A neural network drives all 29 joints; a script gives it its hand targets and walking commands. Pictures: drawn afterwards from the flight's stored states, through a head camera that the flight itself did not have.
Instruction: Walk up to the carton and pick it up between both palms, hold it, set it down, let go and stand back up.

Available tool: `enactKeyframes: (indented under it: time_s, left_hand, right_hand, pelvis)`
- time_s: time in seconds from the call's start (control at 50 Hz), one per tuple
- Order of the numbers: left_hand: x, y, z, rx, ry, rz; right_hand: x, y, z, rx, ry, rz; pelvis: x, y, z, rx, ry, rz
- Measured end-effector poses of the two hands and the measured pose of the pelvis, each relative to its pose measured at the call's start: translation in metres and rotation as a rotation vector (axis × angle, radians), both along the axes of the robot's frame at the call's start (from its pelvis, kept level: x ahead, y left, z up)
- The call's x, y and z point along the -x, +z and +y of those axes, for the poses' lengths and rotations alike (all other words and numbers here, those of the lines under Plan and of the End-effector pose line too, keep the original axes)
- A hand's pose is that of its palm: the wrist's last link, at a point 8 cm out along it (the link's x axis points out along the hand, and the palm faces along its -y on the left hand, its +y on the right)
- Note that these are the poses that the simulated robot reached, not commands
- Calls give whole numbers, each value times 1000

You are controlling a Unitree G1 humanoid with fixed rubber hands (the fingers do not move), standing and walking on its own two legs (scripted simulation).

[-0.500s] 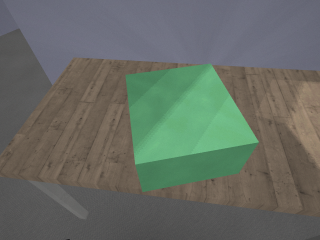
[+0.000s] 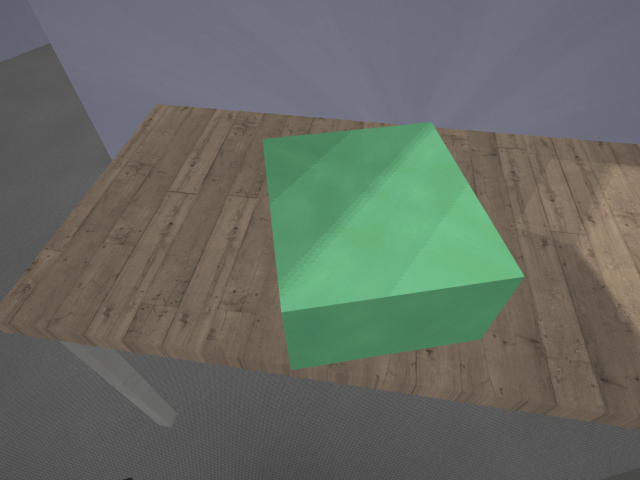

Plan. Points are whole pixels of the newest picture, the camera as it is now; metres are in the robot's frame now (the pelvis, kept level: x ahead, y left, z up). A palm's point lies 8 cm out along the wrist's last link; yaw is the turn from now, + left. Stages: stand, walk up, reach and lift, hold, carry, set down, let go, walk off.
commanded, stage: walk up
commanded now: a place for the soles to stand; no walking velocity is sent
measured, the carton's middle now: (367, 235) +0.45 -0.03 +0.01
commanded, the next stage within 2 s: reach and lift in 0.30 s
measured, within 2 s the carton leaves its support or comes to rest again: neither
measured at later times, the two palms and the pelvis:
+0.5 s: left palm out of the picture +0.12 +0.30 -0.12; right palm out of the picture +0.13 -0.28 -0.13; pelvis -0.02 -0.01 -0.02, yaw +1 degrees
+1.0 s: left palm (146, 448) +0.16 +0.25 -0.07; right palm (595, 473) +0.16 -0.30 -0.08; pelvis +0.00 -0.02 +0.00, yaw -3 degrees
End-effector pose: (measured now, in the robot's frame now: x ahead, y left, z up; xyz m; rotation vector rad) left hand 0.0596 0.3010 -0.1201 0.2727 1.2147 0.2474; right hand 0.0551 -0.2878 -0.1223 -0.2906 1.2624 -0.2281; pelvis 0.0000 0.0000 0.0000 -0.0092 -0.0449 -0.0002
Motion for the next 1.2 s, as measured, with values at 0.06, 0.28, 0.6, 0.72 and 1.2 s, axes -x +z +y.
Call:
enactKeyframes:
  time_s: [0.06,0.28,0.6,0.72,1.2]
  left_hand:
    - [4,-1,0,2,4,4]
    - [17,-1,0,4,22,14]
    - [-121,25,-27,7,-43,-132]
    - [-127,42,-51,41,-46,-169]
    - [-122,68,-72,46,-30,-400]
  right_hand:
    - [-2,1,0,0,8,-6]
    - [-13,2,0,2,32,-29]
    - [-108,12,19,-122,78,-325]
    - [-110,28,2,-111,68,-374]
    - [-95,48,0,-158,114,-476]
  pelvis:
    - [1,0,0,0,3,0]
    - [2,0,0,2,14,0]
    - [19,-21,-10,18,-13,-14]
    - [2,-12,-12,14,-26,-24]
    - [-8,0,-19,-9,-55,5]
